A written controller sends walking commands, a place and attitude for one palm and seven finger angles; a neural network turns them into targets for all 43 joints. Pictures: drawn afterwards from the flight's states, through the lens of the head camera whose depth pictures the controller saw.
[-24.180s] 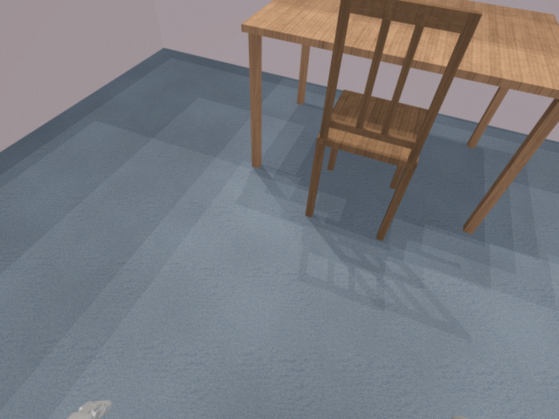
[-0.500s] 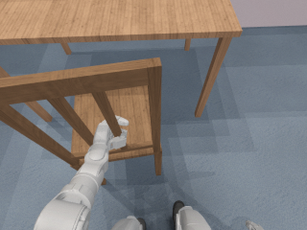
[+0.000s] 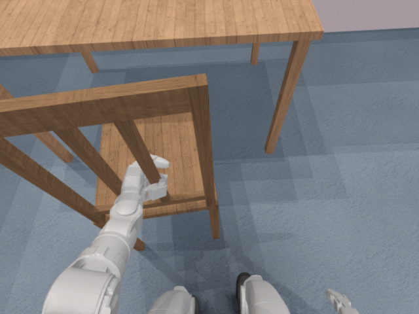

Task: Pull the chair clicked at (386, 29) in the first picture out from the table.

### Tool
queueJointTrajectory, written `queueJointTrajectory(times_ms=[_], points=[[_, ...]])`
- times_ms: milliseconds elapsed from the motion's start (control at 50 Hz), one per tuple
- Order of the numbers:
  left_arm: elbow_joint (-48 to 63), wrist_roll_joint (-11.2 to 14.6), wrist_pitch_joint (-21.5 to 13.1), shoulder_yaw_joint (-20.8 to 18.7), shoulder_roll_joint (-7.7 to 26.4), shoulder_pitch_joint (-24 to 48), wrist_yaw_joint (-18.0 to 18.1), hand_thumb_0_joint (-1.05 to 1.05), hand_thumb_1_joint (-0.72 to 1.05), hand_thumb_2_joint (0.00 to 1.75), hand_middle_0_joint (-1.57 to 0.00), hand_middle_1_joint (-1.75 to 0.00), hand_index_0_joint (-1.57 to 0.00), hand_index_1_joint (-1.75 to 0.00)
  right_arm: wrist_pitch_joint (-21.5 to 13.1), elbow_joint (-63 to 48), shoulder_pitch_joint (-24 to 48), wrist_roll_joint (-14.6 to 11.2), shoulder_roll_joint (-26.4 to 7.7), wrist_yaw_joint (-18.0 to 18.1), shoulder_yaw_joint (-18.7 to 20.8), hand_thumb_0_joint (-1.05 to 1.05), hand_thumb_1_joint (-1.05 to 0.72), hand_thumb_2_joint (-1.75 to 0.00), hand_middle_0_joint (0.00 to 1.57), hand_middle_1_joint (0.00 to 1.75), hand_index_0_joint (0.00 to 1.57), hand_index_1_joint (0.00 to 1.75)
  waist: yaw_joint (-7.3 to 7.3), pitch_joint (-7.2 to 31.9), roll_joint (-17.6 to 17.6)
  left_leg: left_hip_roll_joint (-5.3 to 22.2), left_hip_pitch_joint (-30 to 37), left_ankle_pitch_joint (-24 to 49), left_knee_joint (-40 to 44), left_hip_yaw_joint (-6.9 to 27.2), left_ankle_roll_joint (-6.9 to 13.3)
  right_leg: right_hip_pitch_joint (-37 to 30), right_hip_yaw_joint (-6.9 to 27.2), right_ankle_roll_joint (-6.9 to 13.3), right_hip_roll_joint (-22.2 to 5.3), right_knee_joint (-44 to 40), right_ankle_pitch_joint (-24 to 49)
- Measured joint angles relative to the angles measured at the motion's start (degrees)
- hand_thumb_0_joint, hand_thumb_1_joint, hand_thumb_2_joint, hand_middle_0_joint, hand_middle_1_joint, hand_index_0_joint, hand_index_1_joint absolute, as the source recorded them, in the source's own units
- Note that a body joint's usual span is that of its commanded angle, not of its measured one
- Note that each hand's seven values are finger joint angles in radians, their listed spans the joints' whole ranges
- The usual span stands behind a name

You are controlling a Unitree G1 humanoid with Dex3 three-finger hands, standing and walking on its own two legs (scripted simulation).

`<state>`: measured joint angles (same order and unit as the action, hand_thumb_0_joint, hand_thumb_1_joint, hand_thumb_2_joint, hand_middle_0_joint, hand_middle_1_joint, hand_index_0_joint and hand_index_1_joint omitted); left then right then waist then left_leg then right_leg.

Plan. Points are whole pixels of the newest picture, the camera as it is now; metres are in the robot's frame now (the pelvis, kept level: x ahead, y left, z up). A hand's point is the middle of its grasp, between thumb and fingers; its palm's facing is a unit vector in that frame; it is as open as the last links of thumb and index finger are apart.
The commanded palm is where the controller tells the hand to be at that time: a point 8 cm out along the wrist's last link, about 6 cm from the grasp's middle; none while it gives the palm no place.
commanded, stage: step backward, pulling the chair out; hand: left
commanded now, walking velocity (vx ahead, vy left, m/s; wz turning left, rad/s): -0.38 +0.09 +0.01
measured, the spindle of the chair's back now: (107, 175) +0.39 +0.22 -0.02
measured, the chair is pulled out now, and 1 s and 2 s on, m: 0.25 0.31 0.40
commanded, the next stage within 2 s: none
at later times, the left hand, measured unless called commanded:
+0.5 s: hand (159, 196) +0.35 +0.11 -0.06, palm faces -0.04 -0.98 -0.18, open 5.5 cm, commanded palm +0.34 +0.16 -0.05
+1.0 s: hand (155, 215) +0.31 +0.11 -0.06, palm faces -0.07 -0.98 -0.18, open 5.6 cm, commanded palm +0.31 +0.17 -0.05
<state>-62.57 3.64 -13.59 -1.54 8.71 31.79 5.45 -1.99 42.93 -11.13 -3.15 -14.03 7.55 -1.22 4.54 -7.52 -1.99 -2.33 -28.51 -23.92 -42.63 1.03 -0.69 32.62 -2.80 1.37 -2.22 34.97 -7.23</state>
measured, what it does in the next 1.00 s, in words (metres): steps on the spot: left foot, then right foot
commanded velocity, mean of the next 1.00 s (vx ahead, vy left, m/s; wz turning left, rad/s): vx -0.38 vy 0.03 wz -0.01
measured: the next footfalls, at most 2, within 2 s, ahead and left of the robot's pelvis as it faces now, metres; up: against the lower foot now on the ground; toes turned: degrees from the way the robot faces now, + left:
left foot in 0.06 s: +0.04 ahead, +0.12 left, +0.00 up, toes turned +0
right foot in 0.74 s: +0.04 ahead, -0.12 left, +0.00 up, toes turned -4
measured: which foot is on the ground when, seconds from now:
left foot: up 0.00-0.04, down 0.06-1.00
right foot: down 0.00-0.66, up 0.68-0.72, down 0.74-1.00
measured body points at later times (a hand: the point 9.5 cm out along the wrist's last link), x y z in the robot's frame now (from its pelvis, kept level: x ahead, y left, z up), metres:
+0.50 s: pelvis -0.03 +0.00 +0.00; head +0.07 -0.02 +0.44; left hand +0.35 +0.16 -0.04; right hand +0.06 -0.25 -0.14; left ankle -0.01 +0.12 -0.71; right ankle +0.09 -0.11 -0.72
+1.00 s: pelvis -0.06 +0.01 +0.00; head +0.02 +0.00 +0.44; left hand +0.31 +0.17 -0.04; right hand +0.02 -0.25 -0.13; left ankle +0.00 +0.12 -0.72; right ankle +0.04 -0.11 -0.72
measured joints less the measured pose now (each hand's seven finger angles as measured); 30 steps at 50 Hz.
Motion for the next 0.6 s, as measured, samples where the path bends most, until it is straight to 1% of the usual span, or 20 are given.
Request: queueJointTrajectory(times_ms=[40,60,80,100,120,180,220,280,320,400,440,500,520,540,580,600], points=[[0.2,-0.5,0.3,0.4,-0.5,0.2,0.2,0.05,0.64,0.80,-0.30,-1.13,-0.50,-1.45,-0.2,0.5,-0.6,0.0,-1.4,0.0,0.2,0.01,-0.90,-0.90,0.20,0.30,0.20,0.30,0.49,0.2,0.0,0.0,2.2,-1.1,0.9,0.7,-0.1,-0.5,-0.7,-0.3,-0.4,-1.8,1.1],[0.4,-0.8,0.6,0.8,-0.7,0.4,0.2,0.05,0.64,0.80,-0.30,-1.13,-0.50,-1.45,-0.2,0.8,-0.9,0.0,-2.0,0.1,0.2,0.01,-0.90,-0.90,0.20,0.30,0.20,0.30,0.78,0.4,0.0,0.2,3.6,0.2,3.0,0.8,0.0,-0.5,-1.1,-0.5,-0.7,-2.5,1.5],[0.7,-1.0,1.1,1.3,-0.8,0.9,0.2,0.05,0.64,0.79,-0.29,-1.14,-0.50,-1.45,-0.2,1.1,-1.1,0.1,-2.5,0.3,0.3,0.01,-0.90,-0.90,0.20,0.30,0.20,0.30,1.08,0.3,0.4,0.0,4.1,5.2,5.4,0.7,0.4,-0.6,-1.4,-0.8,-1.3,-3.0,2.0],[1.0,-1.3,1.5,1.8,-0.7,1.3,0.2,0.05,0.65,0.79,-0.28,-1.14,-0.50,-1.45,0.0,1.2,-1.2,0.2,-2.8,0.5,0.4,0.01,-0.90,-0.90,0.20,0.30,0.20,0.30,1.01,0.0,1.1,-0.4,4.3,8.1,6.6,0.4,0.8,-0.7,-1.3,-1.1,-1.8,-3.5,2.4],[1.4,-1.4,1.9,2.3,-0.6,1.5,0.1,0.05,0.65,0.78,-0.28,-1.15,-0.50,-1.45,0.2,1.0,-1.4,0.2,-2.9,0.6,0.5,0.01,-0.90,-0.90,0.20,0.30,0.20,0.30,0.70,-0.1,2.0,-0.8,4.4,8.7,7.2,0.0,1.2,-0.6,-0.9,-1.4,-2.1,-4.0,2.9],[2.6,-1.2,2.8,3.7,0.1,1.2,-0.3,0.05,0.66,0.77,-0.27,-1.16,-0.50,-1.45,0.8,-0.3,-2.3,0.3,-2.8,0.8,0.6,0.01,-0.91,-0.90,0.20,0.30,0.20,0.30,-0.18,-0.2,3.7,-1.4,4.9,8.0,8.3,-1.4,2.0,-0.1,0.6,-1.6,-2.6,-2.8,2.6],[3.0,-1.0,2.9,3.7,0.3,0.6,-0.6,0.05,0.66,0.77,-0.27,-1.16,-0.50,-1.45,1.2,-1.2,-2.8,0.6,-2.3,0.9,0.6,0.01,-0.91,-0.90,0.20,0.30,0.20,0.30,-0.57,0.2,3.8,-1.4,4.8,7.6,8.1,-1.9,2.0,-0.4,1.1,-1.7,-2.6,-0.3,-0.8],[3.1,-0.9,2.8,2.8,0.8,0.2,-1.0,0.05,0.65,0.78,-0.28,-1.15,-0.50,-1.45,1.6,-1.5,-2.1,0.9,-0.8,0.6,0.5,0.01,-0.91,-0.90,0.20,0.30,0.20,0.30,-1.14,0.0,3.4,-0.6,4.7,7.0,6.9,-2.6,1.6,-0.3,1.5,-1.4,-1.8,0.6,-1.1],[2.7,-0.6,2.7,1.9,1.1,0.3,-1.1,0.05,0.64,0.79,-0.28,-1.15,-0.50,-1.45,1.9,-1.6,-1.3,0.9,0.3,0.4,0.2,0.01,-0.90,-0.90,0.20,0.30,0.20,0.30,-0.99,-0.2,2.9,0.1,4.3,6.6,6.0,-2.5,1.1,-0.1,1.4,-1.0,-1.1,0.8,-1.0],[1.6,-0.1,2.4,0.2,1.5,0.9,-0.9,0.06,0.64,0.80,-0.30,-1.14,-0.50,-1.45,2.0,-1.5,0.3,0.7,1.5,0.1,-0.2,0.01,-0.90,-0.90,0.20,0.30,0.20,0.30,-0.10,0.0,1.5,1.0,2.4,6.4,4.2,-1.6,0.3,0.7,0.3,-0.2,-0.3,0.7,-0.4],[1.1,-0.1,2.2,-0.4,1.3,1.3,-0.8,0.06,0.63,0.81,-0.30,-1.14,-0.50,-1.45,1.8,-1.3,0.9,0.5,1.3,-0.1,-0.2,0.01,-0.90,-0.90,0.20,0.30,0.20,0.30,0.42,-0.3,0.8,1.2,1.6,4.9,3.0,-0.8,-0.1,0.5,-0.4,0.0,-0.1,-0.1,0.2],[1.1,-0.3,2.3,-0.4,0.7,1.8,-0.5,0.06,0.64,0.80,-0.29,-1.14,-0.50,-1.45,1.5,-0.9,1.2,0.2,0.2,-0.2,0.0,0.01,-0.90,-0.90,0.20,0.30,0.20,0.30,0.93,-1.1,0.4,0.5,1.1,-1.3,1.2,0.4,-0.3,-0.6,-0.9,-0.1,-0.3,-2.3,1.8],[1.3,-0.6,2.4,-0.1,0.5,1.9,-0.4,0.06,0.64,0.80,-0.29,-1.14,-0.50,-1.45,1.4,-0.7,1.3,0.2,-0.2,-0.2,-0.1,0.01,-0.90,-0.90,0.20,0.30,0.20,0.30,1.06,-1.5,0.6,0.3,1.3,-1.3,1.7,0.4,-0.2,-1.0,-1.0,-0.3,-0.6,-3.2,2.4],[1.5,-0.8,2.6,0.2,0.3,2.0,-0.3,0.06,0.64,0.79,-0.28,-1.15,-0.50,-1.45,1.4,-0.4,1.3,0.3,-0.6,-0.1,-0.2,0.01,-0.90,-0.90,0.20,0.30,0.20,0.30,1.21,-1.8,0.9,0.2,1.8,0.8,3.0,0.1,-0.1,-1.5,-1.1,-0.6,-1.0,-4.0,3.0],[2.2,-1.2,3.3,1.2,0.0,1.6,-0.2,0.06,0.65,0.79,-0.27,-1.15,-0.50,-1.45,1.6,-0.4,0.6,0.4,-1.5,0.1,-0.4,0.01,-0.90,-0.90,0.20,0.30,0.20,0.30,1.33,-1.6,1.4,0.4,2.9,11.0,7.1,-0.7,0.6,-2.0,-1.2,-1.2,-1.4,-4.9,3.8],[2.7,-1.3,3.6,1.9,0.0,1.2,-0.3,0.06,0.65,0.78,-0.27,-1.16,-0.50,-1.45,1.8,-0.6,0.0,0.4,-1.7,0.3,-0.3,0.01,-0.90,-0.90,0.20,0.30,0.20,0.30,1.14,-1.3,1.9,0.2,3.0,12.8,7.5,-1.1,1.2,-1.8,-0.9,-1.5,-1.8,-4.6,3.9]])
